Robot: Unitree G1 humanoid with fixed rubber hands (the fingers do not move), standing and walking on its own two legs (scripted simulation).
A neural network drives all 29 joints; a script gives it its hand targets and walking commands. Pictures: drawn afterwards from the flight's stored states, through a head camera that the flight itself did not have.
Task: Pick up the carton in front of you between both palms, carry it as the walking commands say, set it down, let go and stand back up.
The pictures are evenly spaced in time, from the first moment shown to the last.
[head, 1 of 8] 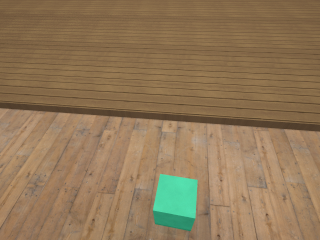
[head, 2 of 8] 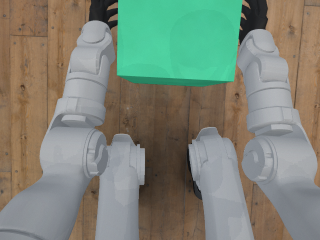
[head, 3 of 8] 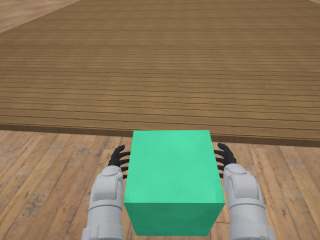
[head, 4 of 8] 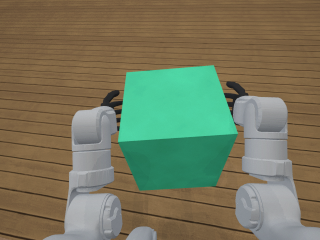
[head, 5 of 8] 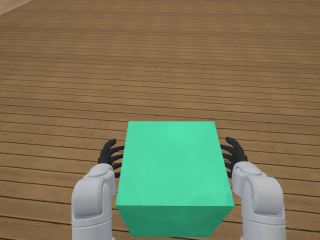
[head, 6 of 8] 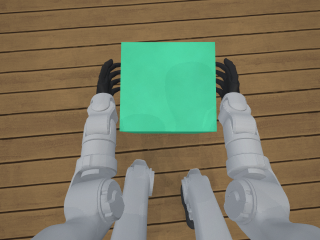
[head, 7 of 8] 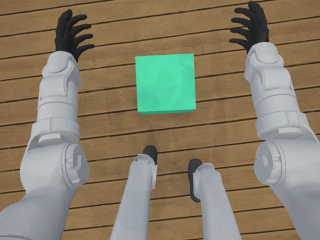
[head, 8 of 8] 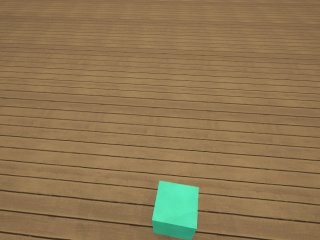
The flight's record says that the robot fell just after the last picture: no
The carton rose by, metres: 0.83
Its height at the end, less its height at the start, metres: +0.08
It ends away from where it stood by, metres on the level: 2.96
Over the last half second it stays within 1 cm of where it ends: yes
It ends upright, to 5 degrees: yes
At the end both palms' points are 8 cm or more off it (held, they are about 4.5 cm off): yes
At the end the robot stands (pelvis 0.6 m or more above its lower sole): yes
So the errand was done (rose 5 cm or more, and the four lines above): yes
